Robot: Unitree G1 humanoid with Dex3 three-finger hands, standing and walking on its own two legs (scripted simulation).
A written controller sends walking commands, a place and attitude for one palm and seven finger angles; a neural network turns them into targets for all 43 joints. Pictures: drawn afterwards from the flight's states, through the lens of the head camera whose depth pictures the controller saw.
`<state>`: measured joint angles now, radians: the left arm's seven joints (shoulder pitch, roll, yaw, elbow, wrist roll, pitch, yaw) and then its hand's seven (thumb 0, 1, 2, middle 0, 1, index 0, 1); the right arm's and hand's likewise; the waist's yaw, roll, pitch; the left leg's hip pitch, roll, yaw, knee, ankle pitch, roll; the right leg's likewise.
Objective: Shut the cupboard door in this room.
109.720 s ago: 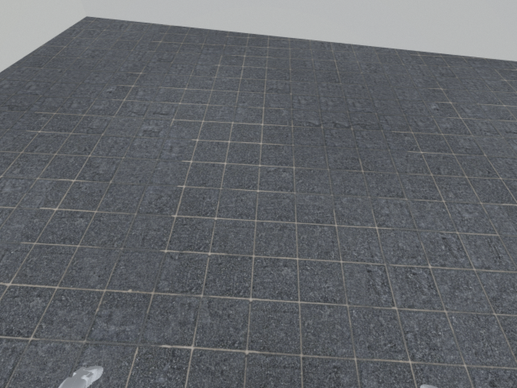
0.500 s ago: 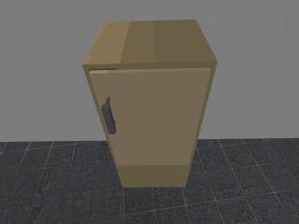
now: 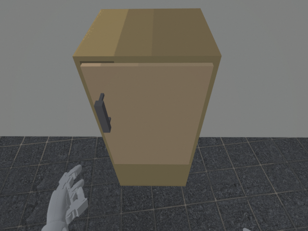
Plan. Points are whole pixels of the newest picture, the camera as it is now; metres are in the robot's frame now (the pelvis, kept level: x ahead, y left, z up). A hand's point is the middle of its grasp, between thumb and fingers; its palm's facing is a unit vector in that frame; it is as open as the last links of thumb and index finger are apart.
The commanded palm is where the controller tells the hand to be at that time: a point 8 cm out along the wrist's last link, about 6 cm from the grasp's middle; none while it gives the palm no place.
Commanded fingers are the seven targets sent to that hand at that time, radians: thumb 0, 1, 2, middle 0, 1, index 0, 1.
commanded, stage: raise the hand and make a fist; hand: left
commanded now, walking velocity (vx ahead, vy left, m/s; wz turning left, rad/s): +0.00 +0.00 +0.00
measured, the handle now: (104, 113) +0.49 +0.19 +0.01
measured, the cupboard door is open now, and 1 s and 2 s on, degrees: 0 0 0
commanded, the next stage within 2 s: bring the fist close to the handle in 1.74 s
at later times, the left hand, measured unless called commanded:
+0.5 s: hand (94, 212) +0.18 +0.16 -0.02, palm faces -0.10 -0.99 -0.05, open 4.9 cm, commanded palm +0.14 +0.23 -0.03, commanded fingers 0.00 0.90 0.90 -0.82 -0.98 -0.82 -0.98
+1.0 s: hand (77, 208) +0.19 +0.20 -0.01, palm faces +0.02 -1.00 -0.05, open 3.2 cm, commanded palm +0.16 +0.25 -0.01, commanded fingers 0.00 0.90 0.90 -1.28 -1.48 -1.28 -1.48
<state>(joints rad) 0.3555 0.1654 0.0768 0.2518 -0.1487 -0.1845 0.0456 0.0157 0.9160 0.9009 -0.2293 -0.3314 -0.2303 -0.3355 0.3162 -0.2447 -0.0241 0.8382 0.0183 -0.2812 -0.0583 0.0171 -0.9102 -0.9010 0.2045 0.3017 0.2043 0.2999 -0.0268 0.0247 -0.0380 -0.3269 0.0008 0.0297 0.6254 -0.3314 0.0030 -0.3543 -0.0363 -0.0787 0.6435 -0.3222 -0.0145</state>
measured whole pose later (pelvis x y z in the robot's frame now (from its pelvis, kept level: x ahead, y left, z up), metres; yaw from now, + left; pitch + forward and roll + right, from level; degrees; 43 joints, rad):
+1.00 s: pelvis -0.03 +0.01 -0.07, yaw +0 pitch +13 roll -2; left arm 0.46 0.25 0.13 -0.14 -0.26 -0.35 -0.19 0.02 0.90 0.90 -1.10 -1.28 -1.10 -1.29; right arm 0.26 -0.23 0.00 0.45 0.01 -0.20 -0.06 0.02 -0.90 -0.90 0.20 0.30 0.20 0.30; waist 0.00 0.01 -0.13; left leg -0.86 0.02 0.00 1.16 -0.53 0.02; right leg -0.85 -0.03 -0.10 1.10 -0.48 -0.01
